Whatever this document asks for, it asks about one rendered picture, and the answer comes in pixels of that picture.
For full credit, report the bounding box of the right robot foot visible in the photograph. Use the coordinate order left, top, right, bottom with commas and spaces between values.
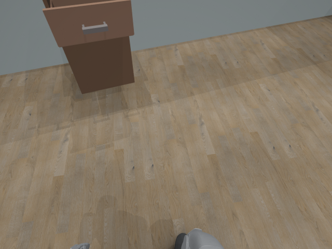
175, 233, 186, 249

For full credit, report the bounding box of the robot right thigh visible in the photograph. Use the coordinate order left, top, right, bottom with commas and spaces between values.
183, 231, 224, 249

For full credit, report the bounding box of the handle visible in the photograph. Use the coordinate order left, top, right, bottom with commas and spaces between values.
82, 22, 108, 35

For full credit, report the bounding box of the drawer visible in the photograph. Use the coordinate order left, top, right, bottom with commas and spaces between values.
43, 0, 134, 47

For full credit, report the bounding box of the cabinet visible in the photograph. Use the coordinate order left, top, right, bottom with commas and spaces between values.
43, 0, 135, 94

